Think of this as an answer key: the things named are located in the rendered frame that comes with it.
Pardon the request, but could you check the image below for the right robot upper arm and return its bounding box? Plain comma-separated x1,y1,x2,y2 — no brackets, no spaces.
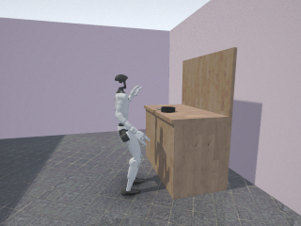
115,93,126,118

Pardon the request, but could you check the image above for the pot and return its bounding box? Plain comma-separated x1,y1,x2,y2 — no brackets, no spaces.
161,106,176,113

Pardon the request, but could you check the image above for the left robot forearm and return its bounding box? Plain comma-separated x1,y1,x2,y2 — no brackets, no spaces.
128,95,133,103

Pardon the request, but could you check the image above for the left robot foot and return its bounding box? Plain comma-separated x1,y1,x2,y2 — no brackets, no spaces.
133,177,145,184

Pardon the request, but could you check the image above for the right robot foot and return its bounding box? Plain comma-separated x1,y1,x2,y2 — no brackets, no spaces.
121,188,141,196

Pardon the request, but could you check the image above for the table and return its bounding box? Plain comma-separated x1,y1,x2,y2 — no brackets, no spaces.
144,47,237,200

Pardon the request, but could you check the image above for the robot foot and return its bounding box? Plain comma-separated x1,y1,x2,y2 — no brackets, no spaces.
133,177,145,184
121,188,141,196

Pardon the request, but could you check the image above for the robot left hand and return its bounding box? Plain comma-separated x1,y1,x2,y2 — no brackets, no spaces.
130,85,142,98

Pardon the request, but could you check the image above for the robot right hand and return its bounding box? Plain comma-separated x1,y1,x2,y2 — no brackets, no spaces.
134,130,150,146

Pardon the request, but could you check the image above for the right robot forearm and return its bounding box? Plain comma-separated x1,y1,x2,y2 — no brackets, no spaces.
117,113,137,134

